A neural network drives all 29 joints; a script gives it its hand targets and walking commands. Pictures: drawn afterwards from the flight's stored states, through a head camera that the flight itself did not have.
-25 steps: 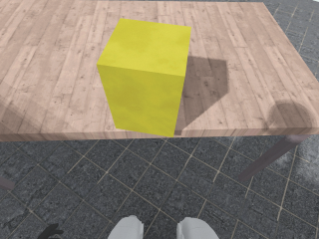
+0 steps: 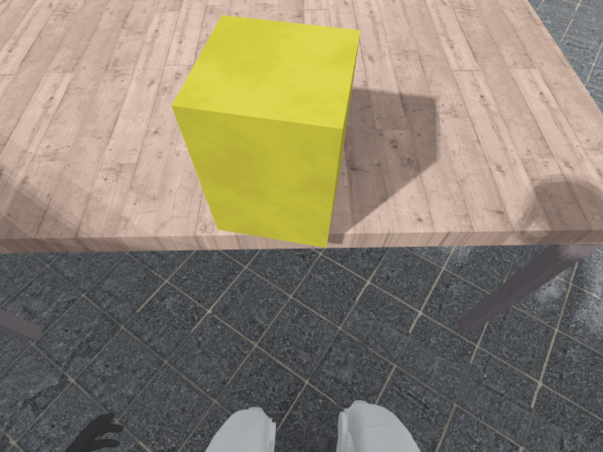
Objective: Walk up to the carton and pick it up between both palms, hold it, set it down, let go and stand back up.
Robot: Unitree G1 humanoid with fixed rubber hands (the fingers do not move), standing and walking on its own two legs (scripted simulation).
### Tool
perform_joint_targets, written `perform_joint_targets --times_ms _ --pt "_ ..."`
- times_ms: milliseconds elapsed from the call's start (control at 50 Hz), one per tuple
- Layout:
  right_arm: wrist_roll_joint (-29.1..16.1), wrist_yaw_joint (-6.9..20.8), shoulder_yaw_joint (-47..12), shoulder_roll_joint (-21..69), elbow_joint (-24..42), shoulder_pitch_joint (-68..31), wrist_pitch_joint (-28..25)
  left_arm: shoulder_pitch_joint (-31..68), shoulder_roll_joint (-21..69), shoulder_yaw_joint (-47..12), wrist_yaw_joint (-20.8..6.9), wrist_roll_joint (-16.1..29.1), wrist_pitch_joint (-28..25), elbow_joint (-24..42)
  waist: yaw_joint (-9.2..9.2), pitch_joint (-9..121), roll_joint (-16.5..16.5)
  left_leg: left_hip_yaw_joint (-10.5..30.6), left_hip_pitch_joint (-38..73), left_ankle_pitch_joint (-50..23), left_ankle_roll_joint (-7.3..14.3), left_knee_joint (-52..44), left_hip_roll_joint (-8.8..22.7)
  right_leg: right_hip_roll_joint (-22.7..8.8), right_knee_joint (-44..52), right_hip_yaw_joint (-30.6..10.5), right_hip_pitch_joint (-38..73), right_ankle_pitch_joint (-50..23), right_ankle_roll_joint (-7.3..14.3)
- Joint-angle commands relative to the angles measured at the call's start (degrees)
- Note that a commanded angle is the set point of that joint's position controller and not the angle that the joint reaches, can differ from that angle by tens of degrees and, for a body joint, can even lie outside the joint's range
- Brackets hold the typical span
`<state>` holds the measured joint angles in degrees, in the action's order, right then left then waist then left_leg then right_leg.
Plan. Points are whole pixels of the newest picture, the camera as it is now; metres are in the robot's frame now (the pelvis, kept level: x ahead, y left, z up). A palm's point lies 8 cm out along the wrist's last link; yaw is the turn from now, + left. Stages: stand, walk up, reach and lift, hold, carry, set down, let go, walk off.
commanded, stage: walk up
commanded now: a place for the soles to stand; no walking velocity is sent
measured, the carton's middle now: (279, 143) +0.48 +0.05 +0.09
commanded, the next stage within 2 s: none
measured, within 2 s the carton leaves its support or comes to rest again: neither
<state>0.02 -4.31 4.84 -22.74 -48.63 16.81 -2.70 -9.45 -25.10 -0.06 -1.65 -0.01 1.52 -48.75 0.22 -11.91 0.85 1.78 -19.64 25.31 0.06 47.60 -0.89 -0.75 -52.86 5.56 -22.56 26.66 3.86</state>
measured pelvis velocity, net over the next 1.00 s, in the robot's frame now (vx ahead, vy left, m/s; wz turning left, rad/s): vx -0.06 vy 0.00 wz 0.03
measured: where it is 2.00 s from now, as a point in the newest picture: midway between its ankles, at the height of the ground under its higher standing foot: outside the picture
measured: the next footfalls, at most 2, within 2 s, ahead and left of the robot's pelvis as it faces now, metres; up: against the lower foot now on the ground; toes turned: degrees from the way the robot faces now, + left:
left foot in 0.54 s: +0.01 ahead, +0.13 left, +0.00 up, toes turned -1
left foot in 1.50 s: +0.04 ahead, +0.17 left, +0.00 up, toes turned +2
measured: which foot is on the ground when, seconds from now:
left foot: down 0.00-0.18, up 0.20-0.52, down 0.54-1.00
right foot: down 0.00-1.00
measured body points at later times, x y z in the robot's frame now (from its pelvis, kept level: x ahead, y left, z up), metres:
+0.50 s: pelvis -0.02 -0.01 +0.00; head +0.03 -0.02 +0.45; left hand +0.08 +0.31 -0.10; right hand +0.05 -0.34 -0.12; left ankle -0.01 +0.13 -0.69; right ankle -0.01 -0.10 -0.70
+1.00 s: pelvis -0.06 +0.00 +0.00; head -0.02 +0.01 +0.44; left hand +0.04 +0.33 -0.11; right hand +0.02 -0.32 -0.11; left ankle -0.03 +0.13 -0.70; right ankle -0.04 -0.10 -0.69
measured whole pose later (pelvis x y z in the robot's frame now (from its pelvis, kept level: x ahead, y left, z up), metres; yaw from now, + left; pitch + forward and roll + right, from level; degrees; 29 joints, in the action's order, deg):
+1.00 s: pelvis -0.06 +0.00 +0.00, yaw +2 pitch -6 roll +0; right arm 0.0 -3.1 4.5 -22.4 -48.8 13.5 -2.4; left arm -8.6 -25.0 -0.1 -1.3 0.0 1.3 -48.7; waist 0.2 -12.2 0.5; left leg 2.3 -19.4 23.4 0.3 48.6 -0.9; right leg -2.3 -51.8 5.4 -19.3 28.8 2.5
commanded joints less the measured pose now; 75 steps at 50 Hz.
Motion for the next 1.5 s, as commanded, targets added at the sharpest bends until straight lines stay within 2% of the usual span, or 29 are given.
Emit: perform_joint_targets --times_ms 0,100,140,160,180,320,400,460,480,520,540,620,680,740,820,880,920,1000,1020,1060,1100,1140,1180,1220,1380,1420,1440,1460,1480 --pt "0.84 -1.34 2.21 -17.67 2.28 3.44 -2.17 5.1 -9.65 5.93 1.27 -0.79 0.12 5.87 1.23 10.87 -5.3 29.51 6.62 -43.28 17.15 -14.66 18.16 -2.67 -10.78 -11.88 -6.88 9.72 -1.89" --pt "1.1 -0.07 0.81 -15.54 3.85 -3.96 -1.52 -1.89 -8.2 6.58 1.07 -0.37 -1.97 2.27 -3.2 10.64 -9.87 17.14 -1.7 -37.53 10.33 -8.3 11.02 -1.86 20.28 -8.91 10.01 -4.49 -0.94" --pt "-0.7 0.19 -0.64 -11.54 2.91 -3.51 -1.3 -3.62 -14.14 7.32 1.96 -1.26 -3.07 0.6 -4.38 15.86 5.0 3.77 -11.56 -24.38 1.23 6.39 1.65 -14.13 24.67 -21.62 24.21 -29.18 3.98" --pt "-0.58 -0.03 -1.34 -11.01 1.67 -3.81 -0.46 -2.02 -14.43 6.87 2.13 -0.42 -3.66 1.1 -3.19 14.8 5.08 2.84 -11.85 8.27 1.26 10.22 -1.35 -23.98 26.47 -27.61 20.5 -38.89 7.13" --pt "-0.32 -0.51 0.17 -12.61 2.24 -4.49 -0.07 -0.09 -13.79 6.37 1.89 -0.82 -3.22 1.94 -1.88 13.41 1.59 2.68 -10.22 11.29 1.49 13.91 -0.44 -24.05 27.68 -26.9 16.99 -36.11 8.94" --pt "-0.54 0.79 0.11 -11.13 0.01 0.91 0.47 -0.38 -12.77 6.06 2.53 -0.43 -3.26 2.6 -1.96 10.68 9.91 0.55 -9.15 4.7 0.32 11.98 -0.22 -16.1 22.0 -13.23 17.4 -53.16 4.57" --pt "-0.36 0.68 0.62 -12.26 0.94 -1.57 0.0 1.68 -14.16 5.99 2.24 -0.45 -2.91 3.39 -1.05 11.48 7.21 -1.19 -3.08 5.8 0.33 3.1 1.71 -18.07 22.74 -16.74 11.08 -35.82 9.15" --pt "0.93 1.06 1.04 -13.37 -0.78 2.46 -0.93 7.66 -13.61 5.43 1.45 0.41 -2.1 5.09 2.05 11.58 2.85 -2.55 9.42 -8.27 2.0 -7.44 1.03 -15.16 18.21 -11.64 1.52 -22.03 4.75" --pt "0.77 0.67 1.31 -13.27 -1.87 5.27 -1.31 6.97 -11.81 5.67 1.33 0.11 -1.91 4.27 3.63 12.0 0.86 2.22 9.92 -14.58 3.43 -13.88 2.24 -11.75 13.56 -9.0 1.61 -20.2 2.58" --pt "1.91 0.7 1.96 -18.95 1.08 1.23 -1.79 6.73 -9.61 5.19 1.66 0.47 -1.23 5.05 1.08 10.54 -8.47 31.87 0.55 -15.31 14.18 -21.83 17.15 -0.2 0.27 -5.48 -1.67 3.16 -2.27" --pt "1.64 0.91 1.86 -19.87 0.22 -0.68 -1.84 6.17 -10.52 5.82 1.75 0.6 -0.74 3.5 0.93 10.76 -10.08 34.46 -2.12 -16.1 17.74 -23.4 19.3 -0.32 -5.33 -8.22 1.85 12.82 -2.46" --pt "1.92 0.97 0.8 -16.81 1.84 -8.26 -1.42 1.5 -9.74 6.1 1.11 0.51 -0.84 1.02 -1.66 6.37 -10.87 24.61 -5.54 -22.76 12.02 -18.68 13.15 -1.39 6.77 -7.01 5.24 4.32 -2.09" --pt "-0.27 1.17 -0.21 -13.34 1.62 -9.05 -0.49 -2.0 -13.0 6.66 1.8 -0.34 -2.28 -0.65 -3.94 11.25 -2.71 12.0 -11.37 -27.89 4.3 -5.55 5.44 -8.13 21.65 -14.84 18.56 -16.49 0.83" --pt "0.33 0.84 1.15 -13.15 1.58 -5.48 1.07 4.27 -14.98 6.23 1.7 -0.56 -3.1 1.83 -0.66 6.44 4.9 1.45 -6.69 9.32 1.39 10.73 -0.47 -22.81 31.87 -22.82 2.81 -13.63 9.44" --pt "0.58 1.95 1.69 -13.66 -1.41 3.02 -0.62 9.69 -12.68 5.61 1.17 -0.95 -2.7 4.3 4.26 9.32 3.32 -1.46 6.91 -2.67 3.12 -3.51 1.4 -16.48 21.99 -13.49 -2.24 -12.76 6.13" --pt "1.02 1.73 2.79 -19.9 0.42 -0.55 -1.63 7.1 -9.73 5.16 1.57 0.48 -0.87 4.81 1.51 11.01 -10.09 33.08 2.22 -21.17 14.05 -21.4 16.18 -0.67 -2.82 -7.55 -1.99 0.52 -2.61" --pt "1.88 1.25 2.59 -19.72 0.85 -3.62 -1.59 3.69 -11.63 6.12 1.71 -0.12 -0.24 2.84 -0.26 9.04 -8.27 35.28 -0.28 -13.93 16.24 -23.21 18.13 -0.53 -7.3 -10.69 -1.49 12.29 -1.85" --pt "1.83 1.19 1.02 -16.46 2.69 -10.48 -1.05 -1.52 -9.89 6.6 1.32 0.27 -1.34 1.46 -3.25 8.34 -10.07 23.88 -6.87 -21.68 11.93 -16.1 13.49 -1.93 10.34 -8.33 7.61 -1.54 -0.89" --pt "0.96 1.14 0.5 -13.85 2.15 -9.97 -0.61 -2.09 -11.01 6.79 1.79 -0.51 -2.21 -0.04 -3.63 9.96 -4.73 18.88 -9.81 -22.76 7.87 -11.14 9.97 -4.24 18.26 -11.36 12.3 -8.67 -0.98" --pt "0.16 1.18 0.22 -12.0 2.08 -8.92 0.12 -0.57 -15.96 7.18 1.8 -0.9 -2.91 0.48 -3.31 9.2 7.5 3.81 -8.71 -12.75 1.42 4.22 -0.97 -17.72 29.57 -22.74 10.1 -10.51 5.62" --pt "-0.11 1.31 1.47 -13.67 1.38 -7.09 0.69 2.35 -15.29 6.89 1.68 -0.67 -3.27 1.99 -1.16 8.17 6.07 0.57 -7.76 10.95 0.93 10.52 -1.22 -22.41 31.13 -26.27 6.59 -14.78 9.75" --pt "1.97 4.82 3.47 -16.96 4.24 -5.45 1.56 -11.53 -22.21 9.87 2.4 -0.91 -6.15 0.47 -6.37 10.28 2.79 3.69 -26.45 6.73 1.8 21.33 0.35 -24.8 41.17 -36.48 25.74 31.34 6.27" --pt "2.06 5.81 4.03 -17.7 4.04 -5.61 1.89 -7.81 -23.18 10.1 3.05 -0.67 -6.78 1.38 -4.88 4.45 1.61 6.92 -28.83 0.9 1.21 21.1 1.32 -24.75 42.83 -36.41 21.37 33.75 2.16" --pt "1.3 6.14 3.74 -16.67 2.35 -3.6 2.04 -3.93 -20.7 9.62 2.87 -0.63 -7.43 1.48 -1.81 -1.02 -1.42 7.8 -24.41 -4.37 0.37 20.54 2.18 -21.68 42.39 -29.08 14.88 26.49 -0.18" --pt "0.92 7.4 3.12 -15.25 3.26 0.1 1.17 0.14 -20.59 9.67 1.26 -1.59 -7.02 4.64 -0.12 4.71 10.74 -3.34 -6.29 1.49 0.66 1.56 5.33 -18.63 34.13 -14.64 11.27 8.25 7.66" --pt "0.98 6.73 5.03 -16.25 0.06 9.99 -0.12 6.13 -17.84 8.13 1.24 -1.75 -5.91 5.35 6.97 9.85 5.51 -4.88 13.12 -4.28 1.95 -14.34 2.29 -13.26 15.42 -6.67 3.07 -7.87 3.87" --pt "2.13 5.59 6.02 -17.72 -3.11 17.52 -0.83 5.6 -13.36 6.83 1.32 -1.28 -5.62 5.18 10.98 14.62 -6.71 -1.02 23.87 -1.45 3.25 -17.35 -0.71 -11.19 -7.84 -3.61 -2.69 -19.15 2.12" --pt "2.74 4.33 6.62 -21.33 -2.06 19.97 -1.55 2.34 -8.29 5.3 1.06 -0.79 -5.54 5.72 10.44 10.5 -20.61 18.21 26.09 -1.83 3.99 -24.66 5.13 -3.99 -20.63 -3.61 -14.88 -3.52 -1.87" --pt "1.03 3.68 6.22 -24.18 -0.22 16.33 -1.96 0.08 -7.58 4.29 1.56 0.15 -5.35 7.13 7.46 11.77 -23.13 39.26 25.63 -9.33 3.54 -30.24 13.72 3.01 -23.83 -9.07 -20.48 8.38 -3.09"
